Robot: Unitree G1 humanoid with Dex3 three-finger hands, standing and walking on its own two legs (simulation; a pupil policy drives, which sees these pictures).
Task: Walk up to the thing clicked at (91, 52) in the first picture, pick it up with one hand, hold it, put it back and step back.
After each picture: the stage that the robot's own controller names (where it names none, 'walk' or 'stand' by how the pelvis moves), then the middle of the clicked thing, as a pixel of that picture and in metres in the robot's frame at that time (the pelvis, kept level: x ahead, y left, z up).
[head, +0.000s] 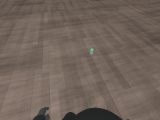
stand; (91, 51) +1.38 -0.06 -0.72
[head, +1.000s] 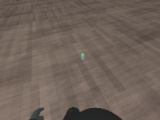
walk; (82, 56) +1.25 +0.20 -0.70
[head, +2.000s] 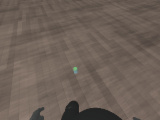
walk; (75, 70) +0.80 +0.27 -0.71
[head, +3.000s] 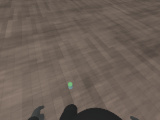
walk; (70, 85) +0.50 +0.23 -0.69
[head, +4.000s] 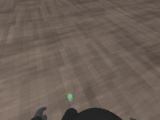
stand; (70, 97) +0.36 +0.22 -0.70
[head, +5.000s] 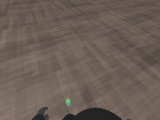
stand; (68, 102) +0.32 +0.22 -0.72
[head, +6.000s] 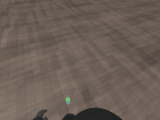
stand; (68, 100) +0.34 +0.23 -0.73
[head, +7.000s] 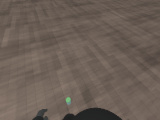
stand; (68, 100) +0.33 +0.23 -0.73
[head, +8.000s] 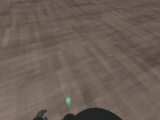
stand; (68, 101) +0.33 +0.22 -0.73
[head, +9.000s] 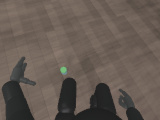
go down; (63, 70) +0.39 +0.23 -0.45
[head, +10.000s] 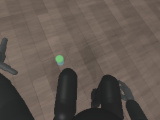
go down; (60, 60) +0.42 +0.27 -0.31
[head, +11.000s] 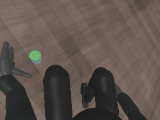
close in; (36, 57) +0.38 +0.30 -0.23
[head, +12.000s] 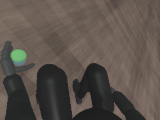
close; (19, 58) +0.38 +0.31 -0.21
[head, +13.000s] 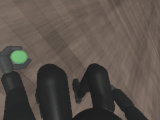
lift; (19, 58) +0.36 +0.31 -0.22
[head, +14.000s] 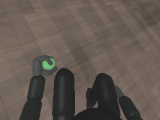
lift; (48, 65) +0.32 +0.28 -0.09
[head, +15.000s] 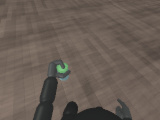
lift; (63, 72) +0.33 +0.18 +0.05
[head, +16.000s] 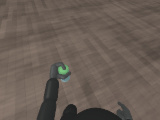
hold; (64, 73) +0.33 +0.18 +0.01
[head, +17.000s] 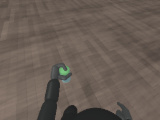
hold; (65, 74) +0.32 +0.17 +0.01
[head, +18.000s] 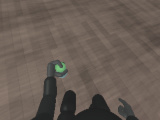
crouch; (61, 70) +0.35 +0.19 -0.06
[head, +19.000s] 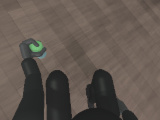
lower; (38, 50) +0.45 +0.29 -0.11
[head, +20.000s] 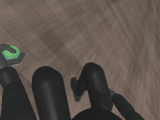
lower; (13, 56) +0.39 +0.31 -0.22
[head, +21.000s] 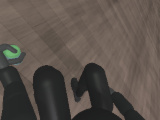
lower; (14, 55) +0.39 +0.32 -0.22
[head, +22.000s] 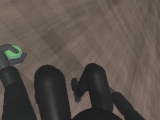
lower; (15, 55) +0.39 +0.32 -0.22
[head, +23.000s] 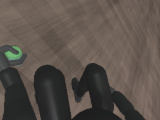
lower; (15, 56) +0.38 +0.32 -0.22
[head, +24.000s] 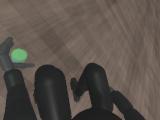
open; (18, 58) +0.37 +0.30 -0.22
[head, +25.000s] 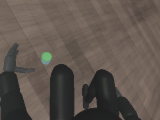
stand; (46, 58) +0.38 +0.28 -0.25
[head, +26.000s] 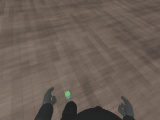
stand; (67, 94) +0.35 +0.20 -0.63
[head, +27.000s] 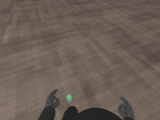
stand; (69, 98) +0.36 +0.21 -0.66
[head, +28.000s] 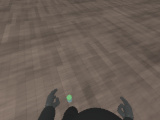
stand; (69, 98) +0.35 +0.20 -0.67
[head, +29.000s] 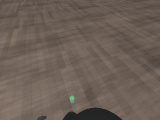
stand; (72, 99) +0.38 +0.20 -0.72
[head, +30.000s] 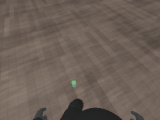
walk; (74, 83) +0.46 +0.21 -0.70
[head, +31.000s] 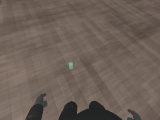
walk; (71, 65) +0.73 +0.23 -0.70
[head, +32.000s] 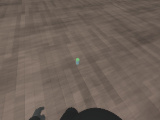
stand; (77, 61) +1.00 +0.22 -0.70
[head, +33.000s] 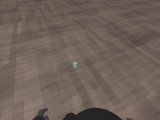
stand; (75, 65) +1.00 +0.24 -0.72
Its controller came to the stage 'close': yes
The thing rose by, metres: 0.71
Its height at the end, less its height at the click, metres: +0.00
